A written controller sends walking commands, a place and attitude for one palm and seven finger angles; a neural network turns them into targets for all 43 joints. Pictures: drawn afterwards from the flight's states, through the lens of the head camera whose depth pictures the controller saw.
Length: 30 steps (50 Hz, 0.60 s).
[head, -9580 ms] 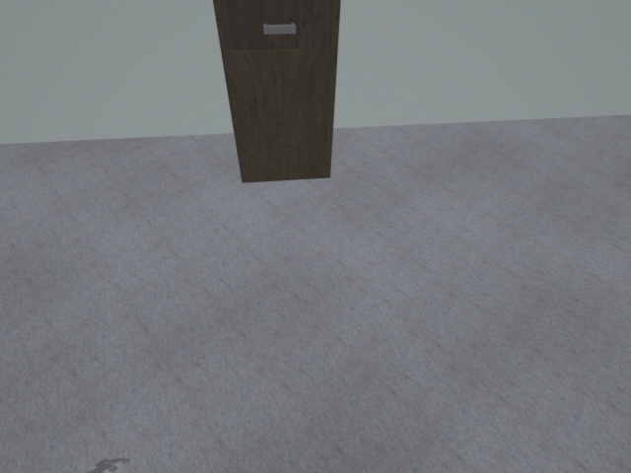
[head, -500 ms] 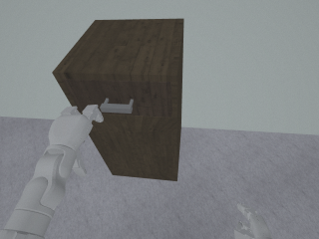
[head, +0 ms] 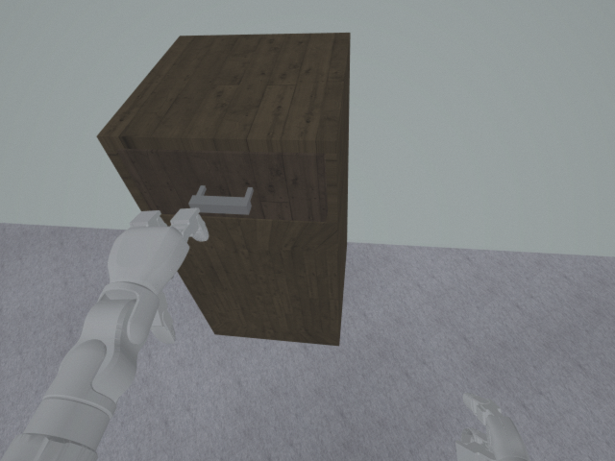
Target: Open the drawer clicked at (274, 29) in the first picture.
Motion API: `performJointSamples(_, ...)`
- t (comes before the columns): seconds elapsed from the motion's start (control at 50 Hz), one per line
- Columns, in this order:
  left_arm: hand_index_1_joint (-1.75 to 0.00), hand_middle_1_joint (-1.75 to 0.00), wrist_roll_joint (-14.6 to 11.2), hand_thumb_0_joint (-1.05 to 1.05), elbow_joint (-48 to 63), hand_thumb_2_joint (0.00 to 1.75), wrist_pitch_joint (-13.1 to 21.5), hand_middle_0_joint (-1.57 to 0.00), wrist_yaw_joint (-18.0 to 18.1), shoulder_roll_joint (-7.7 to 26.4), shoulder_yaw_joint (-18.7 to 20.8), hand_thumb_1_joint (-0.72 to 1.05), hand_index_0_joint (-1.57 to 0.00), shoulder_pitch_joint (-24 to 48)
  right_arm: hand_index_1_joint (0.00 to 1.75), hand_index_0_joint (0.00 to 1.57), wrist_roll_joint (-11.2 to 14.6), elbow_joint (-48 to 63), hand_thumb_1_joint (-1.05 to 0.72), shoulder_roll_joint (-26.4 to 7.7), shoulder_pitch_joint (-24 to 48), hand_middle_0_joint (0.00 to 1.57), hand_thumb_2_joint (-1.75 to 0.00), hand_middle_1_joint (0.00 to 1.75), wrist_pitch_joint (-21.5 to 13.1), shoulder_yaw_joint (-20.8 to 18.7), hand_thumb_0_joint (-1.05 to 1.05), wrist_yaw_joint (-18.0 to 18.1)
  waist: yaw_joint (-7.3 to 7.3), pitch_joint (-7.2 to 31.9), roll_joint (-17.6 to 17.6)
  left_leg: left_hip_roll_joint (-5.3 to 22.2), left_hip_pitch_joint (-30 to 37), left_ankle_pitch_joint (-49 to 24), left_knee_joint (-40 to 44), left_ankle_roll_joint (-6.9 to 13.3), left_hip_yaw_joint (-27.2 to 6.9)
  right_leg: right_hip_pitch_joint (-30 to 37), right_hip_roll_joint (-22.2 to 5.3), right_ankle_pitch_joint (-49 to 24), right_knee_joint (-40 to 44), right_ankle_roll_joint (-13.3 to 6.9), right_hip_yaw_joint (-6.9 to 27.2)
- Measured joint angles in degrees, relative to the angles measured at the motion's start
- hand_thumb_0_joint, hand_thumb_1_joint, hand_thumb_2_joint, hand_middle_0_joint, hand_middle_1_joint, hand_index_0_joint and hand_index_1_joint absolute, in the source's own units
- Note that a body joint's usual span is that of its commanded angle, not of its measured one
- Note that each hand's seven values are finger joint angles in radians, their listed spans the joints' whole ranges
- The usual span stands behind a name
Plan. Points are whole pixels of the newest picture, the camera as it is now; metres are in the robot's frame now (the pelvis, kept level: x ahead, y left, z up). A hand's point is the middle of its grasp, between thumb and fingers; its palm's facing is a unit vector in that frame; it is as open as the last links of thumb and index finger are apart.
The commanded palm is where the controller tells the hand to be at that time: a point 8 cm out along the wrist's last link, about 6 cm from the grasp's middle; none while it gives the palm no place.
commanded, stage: move the hooked fingers above the handle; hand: left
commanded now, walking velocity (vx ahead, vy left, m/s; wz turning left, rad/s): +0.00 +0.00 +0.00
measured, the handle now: (223, 197) +0.57 +0.26 -0.03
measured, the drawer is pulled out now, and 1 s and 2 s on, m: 0.00 0.00 0.00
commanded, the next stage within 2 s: none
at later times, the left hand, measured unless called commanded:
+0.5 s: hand (199, 238) +0.40 +0.23 +0.05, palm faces -0.04 -0.04 -1.00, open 13.9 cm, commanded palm +0.38 +0.24 +0.11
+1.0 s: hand (206, 217) +0.45 +0.23 +0.04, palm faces -0.03 +0.01 -1.00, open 13.9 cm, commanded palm +0.44 +0.24 +0.09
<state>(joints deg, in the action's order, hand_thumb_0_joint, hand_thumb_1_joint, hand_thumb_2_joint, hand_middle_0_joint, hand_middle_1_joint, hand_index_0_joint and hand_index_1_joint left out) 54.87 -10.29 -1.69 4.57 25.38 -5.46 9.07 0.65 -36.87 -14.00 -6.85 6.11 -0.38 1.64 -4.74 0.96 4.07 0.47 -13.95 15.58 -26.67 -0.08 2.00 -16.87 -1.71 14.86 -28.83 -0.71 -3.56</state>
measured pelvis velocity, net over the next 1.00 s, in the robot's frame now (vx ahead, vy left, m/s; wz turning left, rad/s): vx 0.00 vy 0.00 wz -0.01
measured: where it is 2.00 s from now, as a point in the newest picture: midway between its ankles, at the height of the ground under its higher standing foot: outside the picture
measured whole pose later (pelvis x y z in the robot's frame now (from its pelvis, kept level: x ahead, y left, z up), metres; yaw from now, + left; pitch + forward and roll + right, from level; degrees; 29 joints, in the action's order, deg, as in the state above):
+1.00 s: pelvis +0.00 +0.00 -0.02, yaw -1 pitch +12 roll +0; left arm 62.2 -50.0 7.2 13.1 27.9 -2.4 39.9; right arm 0.5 -39.2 -14.6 -15.8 5.8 -3.5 1.9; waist 2.1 4.7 2.0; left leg 1.0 -29.4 18.9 -36.0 0.3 2.5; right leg -31.8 -1.5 16.9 -36.4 -0.6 -2.8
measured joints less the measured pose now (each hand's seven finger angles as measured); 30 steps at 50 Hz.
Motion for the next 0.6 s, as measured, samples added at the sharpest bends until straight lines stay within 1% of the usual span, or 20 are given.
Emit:
performJointSamples(0.08,-1.20,-1.20,1.00,0.00,-4.64,0.30,2.44,-0.32,-0.02,0.37,-0.47,-0.49,-0.31,4.02,0.29,0.20,-0.05,-0.13,-0.91,0.51,0.05,0.20,-0.90,0.30,-0.52,0.31,0.01,0.60,0.35,-0.16,-0.75,0.13,-1.01,0.02,-0.66,-0.12,-0.17,-0.91,0.09,0.01,-0.53,-0.18,-0.16)
performJointSamples(0.16,-1.20,-1.20,1.54,0.00,-9.16,0.30,4.42,-0.33,1.00,1.03,0.59,-0.49,-0.32,7.90,0.30,0.20,0.02,-0.49,-0.91,0.73,-0.85,0.20,-0.90,0.30,-0.99,-0.02,0.01,1.01,0.96,0.13,-1.24,0.30,-2.32,0.26,-1.45,-0.20,-0.16,-2.12,0.24,0.07,-1.03,-0.28,-0.14)
performJointSamples(0.24,-1.20,-1.20,1.82,0.00,-14.04,0.30,4.41,-0.32,1.70,1.58,1.43,-0.49,-0.31,11.66,0.30,0.20,0.25,-1.03,-0.91,0.28,-2.41,0.20,-0.90,0.30,-0.98,-0.67,0.01,1.10,1.63,0.58,-1.26,0.32,-3.86,0.61,-2.31,-0.12,-0.08,-3.58,0.24,0.22,-1.62,-0.22,-0.03)
performJointSamples(0.32,-1.20,-1.20,2.18,0.00,-17.90,0.30,4.27,-0.32,1.27,1.60,1.23,-0.49,-0.31,14.55,0.30,0.20,0.25,-1.40,-0.91,-0.46,-4.31,0.20,-0.90,0.30,-0.69,-1.50,0.01,0.90,2.22,0.94,-1.11,0.22,-5.52,0.96,-3.12,0.09,0.16,-5.28,0.13,0.42,-2.33,-0.05,0.23)
performJointSamples(0.4,-1.20,-1.20,2.36,0.00,-20.04,0.30,5.95,-0.32,1.22,1.25,1.32,-0.49,-0.31,15.90,0.29,0.20,0.16,-1.70,-0.91,-0.90,-6.15,0.20,-0.90,0.30,-0.30,-2.26,0.01,0.83,3.00,1.40,-1.13,0.15,-6.97,1.52,-4.02,0.32,0.53,-6.83,0.04,0.79,-3.16,0.17,0.63)
performJointSamples(0.46,-1.20,-1.20,2.87,0.00,-21.31,0.30,7.41,-0.32,2.30,0.98,1.78,-0.49,-0.31,16.74,0.29,0.20,0.12,-1.92,-0.91,-0.92,-7.26,0.20,-0.90,0.30,-0.10,-2.75,0.01,0.74,3.64,1.71,-1.31,0.16,-8.01,2.00,-4.79,0.43,0.77,-7.94,0.03,1.13,-3.88,0.26,0.90)
performJointSamples(0.52,-1.20,-1.20,3.77,0.00,-22.66,0.30,8.27,-0.32,4.17,0.77,2.59,-0.49,-0.31,17.86,0.29,0.20,0.05,-2.27,-0.91,-0.76,-8.04,0.20,-0.90,0.30,-0.04,-3.18,0.01,0.43,4.12,2.02,-1.55,0.20,-9.07,2.40,-5.51,0.47,1.04,-9.11,0.06,1.40,-4.57,0.31,1.18)
performJointSamples(0.6,-1.20,-1.20,4.78,0.00,-24.46,0.30,7.24,-0.32,6.84,0.80,3.36,-0.49,-0.32,19.28,0.29,0.20,0.02,-2.67,-0.91,-0.55,-8.78,0.20,-0.90,0.30,0.12,-3.61,0.01,-0.21,4.57,2.73,-1.41,0.30,-10.28,2.75,-6.19,0.50,1.28,-10.35,0.15,1.56,-5.08,0.35,1.44)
